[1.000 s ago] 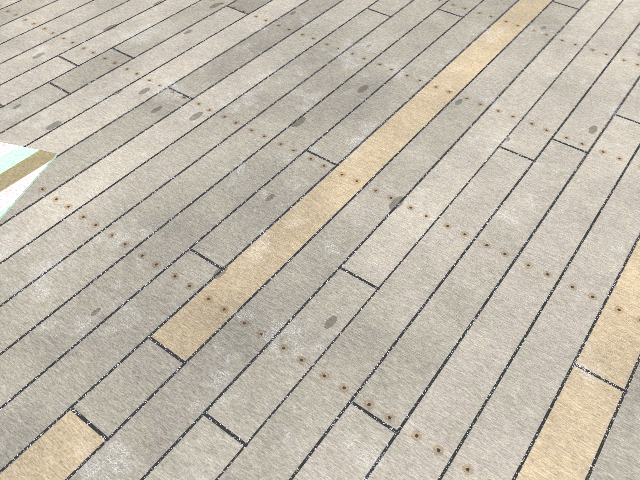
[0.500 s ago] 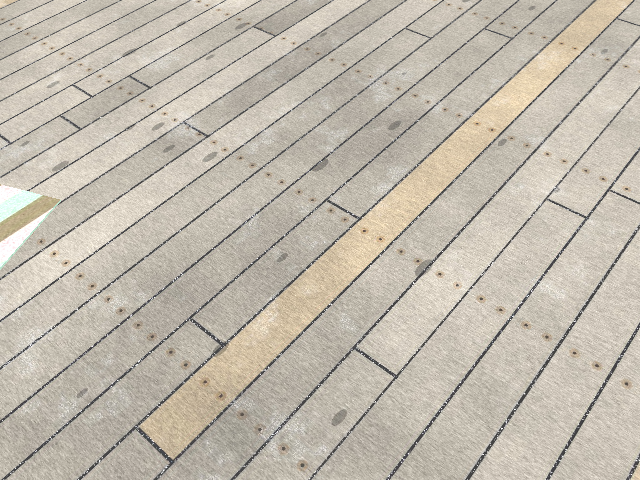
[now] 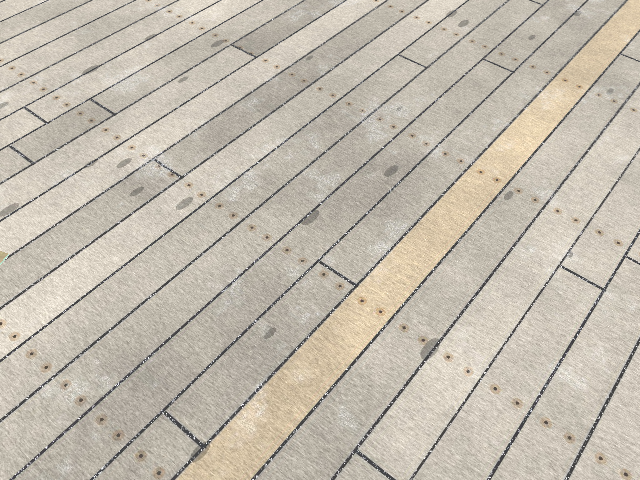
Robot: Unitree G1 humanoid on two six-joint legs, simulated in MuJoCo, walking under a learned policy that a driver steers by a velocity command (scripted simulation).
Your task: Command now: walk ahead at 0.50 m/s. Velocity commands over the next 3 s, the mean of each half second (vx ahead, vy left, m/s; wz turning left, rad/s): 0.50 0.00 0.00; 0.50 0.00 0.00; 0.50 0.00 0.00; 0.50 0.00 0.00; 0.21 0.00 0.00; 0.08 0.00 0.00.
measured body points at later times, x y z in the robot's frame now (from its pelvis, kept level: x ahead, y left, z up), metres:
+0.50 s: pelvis +0.28 -0.06 -0.01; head +0.31 -0.07 +0.44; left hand +0.44 +0.19 -0.12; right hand +0.27 -0.32 -0.16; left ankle +0.11 +0.08 -0.65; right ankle +0.37 -0.15 -0.74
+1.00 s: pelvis +0.56 -0.02 -0.02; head +0.59 -0.01 +0.43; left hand +0.51 +0.25 -0.16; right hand +0.76 -0.26 -0.12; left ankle +0.68 +0.09 -0.74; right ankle +0.38 -0.15 -0.73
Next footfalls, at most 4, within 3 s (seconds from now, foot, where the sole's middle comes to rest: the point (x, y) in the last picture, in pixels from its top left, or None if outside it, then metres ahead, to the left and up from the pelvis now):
0.42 right None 0.41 -0.15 -0.77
0.98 left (279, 371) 0.72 0.09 -0.77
1.54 right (378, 264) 1.03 -0.15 -0.77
2.08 left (285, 179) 1.34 0.10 -0.77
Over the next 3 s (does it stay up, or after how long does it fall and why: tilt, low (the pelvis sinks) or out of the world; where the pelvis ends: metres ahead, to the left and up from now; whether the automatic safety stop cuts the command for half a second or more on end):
stays up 1.33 -0.02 -0.01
